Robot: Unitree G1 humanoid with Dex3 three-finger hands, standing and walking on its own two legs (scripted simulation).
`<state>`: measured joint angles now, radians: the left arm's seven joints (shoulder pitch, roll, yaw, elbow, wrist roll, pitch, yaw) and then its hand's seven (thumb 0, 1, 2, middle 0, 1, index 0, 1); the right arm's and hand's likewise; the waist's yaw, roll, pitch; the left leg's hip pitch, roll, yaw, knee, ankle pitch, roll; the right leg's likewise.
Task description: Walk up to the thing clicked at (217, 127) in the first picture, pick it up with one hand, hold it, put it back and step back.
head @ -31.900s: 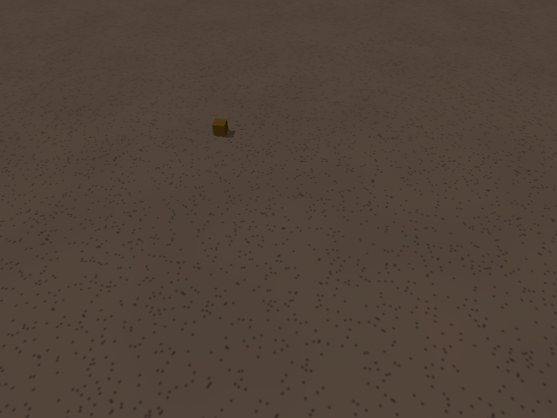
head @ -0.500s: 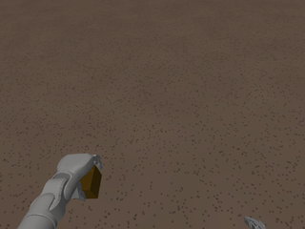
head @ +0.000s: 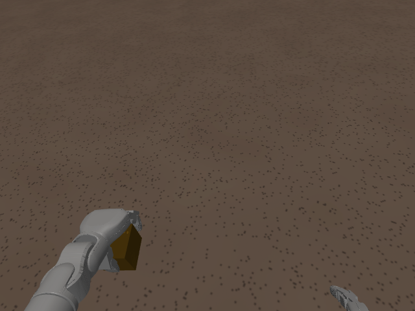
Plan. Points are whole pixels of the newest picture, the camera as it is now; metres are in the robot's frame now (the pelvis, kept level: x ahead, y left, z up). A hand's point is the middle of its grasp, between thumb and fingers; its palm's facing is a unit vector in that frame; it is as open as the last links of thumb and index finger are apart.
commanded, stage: hold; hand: left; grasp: from above
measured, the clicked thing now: (117, 247) +0.30 +0.22 -0.06
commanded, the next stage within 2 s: crouch in 0.64 s
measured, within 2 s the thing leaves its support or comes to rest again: neither
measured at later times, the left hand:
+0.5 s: hand (111, 241) +0.30 +0.22 -0.02, palm faces -0.46 -0.03 -0.89, open 10.3 cm
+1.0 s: hand (116, 245) +0.31 +0.23 -0.06, palm faces -0.47 -0.02 -0.88, open 10.3 cm
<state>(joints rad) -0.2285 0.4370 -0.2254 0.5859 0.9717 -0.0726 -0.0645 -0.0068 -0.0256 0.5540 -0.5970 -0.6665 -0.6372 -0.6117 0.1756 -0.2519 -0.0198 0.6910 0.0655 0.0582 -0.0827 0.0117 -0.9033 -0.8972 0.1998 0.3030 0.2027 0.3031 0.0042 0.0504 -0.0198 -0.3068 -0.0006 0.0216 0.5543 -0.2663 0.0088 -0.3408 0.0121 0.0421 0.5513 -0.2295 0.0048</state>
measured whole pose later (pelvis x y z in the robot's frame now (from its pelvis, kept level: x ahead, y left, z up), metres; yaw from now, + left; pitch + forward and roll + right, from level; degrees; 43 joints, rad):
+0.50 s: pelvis +0.01 +0.00 +0.00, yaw +0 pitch +1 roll +0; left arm -0.23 0.44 -0.23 0.58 0.98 -0.08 -0.08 -0.01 -0.03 0.55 -0.60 -0.67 -0.64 -0.61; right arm 0.16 -0.24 -0.02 0.70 0.07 0.07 -0.09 0.01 -0.90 -0.90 0.20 0.30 0.20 0.30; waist 0.01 0.05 -0.01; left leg -0.26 0.00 0.02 0.50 -0.26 0.01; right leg -0.29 0.01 0.04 0.50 -0.22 0.01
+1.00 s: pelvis +0.01 +0.00 +0.00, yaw +1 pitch +4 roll +0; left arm -0.30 0.43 -0.21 0.76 1.03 -0.15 0.04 -0.01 -0.03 0.56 -0.60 -0.66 -0.64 -0.61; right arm 0.17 -0.24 -0.02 0.69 0.05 0.10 -0.07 0.01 -0.90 -0.90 0.20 0.30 0.20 0.30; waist -0.01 0.02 -0.02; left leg -0.38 -0.01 0.01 0.60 -0.29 0.01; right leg -0.41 0.01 0.03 0.59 -0.26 0.00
